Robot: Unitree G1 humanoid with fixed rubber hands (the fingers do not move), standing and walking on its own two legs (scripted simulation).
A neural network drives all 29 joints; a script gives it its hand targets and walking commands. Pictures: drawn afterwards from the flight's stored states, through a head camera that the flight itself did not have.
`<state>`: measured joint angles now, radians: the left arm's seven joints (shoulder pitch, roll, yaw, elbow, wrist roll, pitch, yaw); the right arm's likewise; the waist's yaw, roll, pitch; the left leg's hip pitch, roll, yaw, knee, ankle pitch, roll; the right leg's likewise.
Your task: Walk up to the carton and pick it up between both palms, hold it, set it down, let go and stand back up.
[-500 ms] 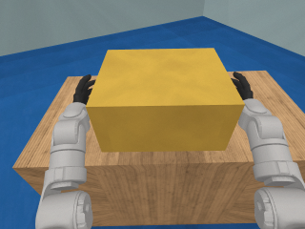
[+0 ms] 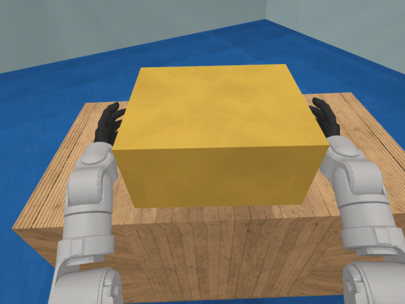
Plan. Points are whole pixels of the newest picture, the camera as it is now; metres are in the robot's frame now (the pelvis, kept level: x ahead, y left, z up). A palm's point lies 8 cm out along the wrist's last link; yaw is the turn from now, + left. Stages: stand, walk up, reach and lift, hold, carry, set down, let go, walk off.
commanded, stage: hold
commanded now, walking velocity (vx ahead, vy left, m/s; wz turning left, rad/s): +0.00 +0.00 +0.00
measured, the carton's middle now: (215, 131) +0.40 -0.01 +0.16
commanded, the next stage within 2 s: none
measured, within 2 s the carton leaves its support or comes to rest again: neither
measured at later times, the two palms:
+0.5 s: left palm (104, 145) +0.35 +0.20 +0.18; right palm (327, 138) +0.35 -0.21 +0.18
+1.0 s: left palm (105, 145) +0.36 +0.20 +0.18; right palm (324, 137) +0.35 -0.21 +0.17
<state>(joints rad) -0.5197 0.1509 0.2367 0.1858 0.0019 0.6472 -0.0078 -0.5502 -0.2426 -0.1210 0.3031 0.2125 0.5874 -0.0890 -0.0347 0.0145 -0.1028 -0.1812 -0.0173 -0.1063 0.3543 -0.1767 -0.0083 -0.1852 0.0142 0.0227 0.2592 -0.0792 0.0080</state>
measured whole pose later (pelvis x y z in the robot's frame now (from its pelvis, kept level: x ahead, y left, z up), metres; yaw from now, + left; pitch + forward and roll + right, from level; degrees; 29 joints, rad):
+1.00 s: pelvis -0.01 +0.00 +0.00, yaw +0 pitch +1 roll -1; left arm -0.58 0.16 0.25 0.30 0.00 0.61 -0.01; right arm -0.61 -0.23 -0.14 0.39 0.17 0.57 -0.08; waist -0.03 0.01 -0.13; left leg -0.21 -0.02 -0.10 0.34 -0.15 -0.01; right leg -0.22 0.01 0.03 0.27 -0.07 0.00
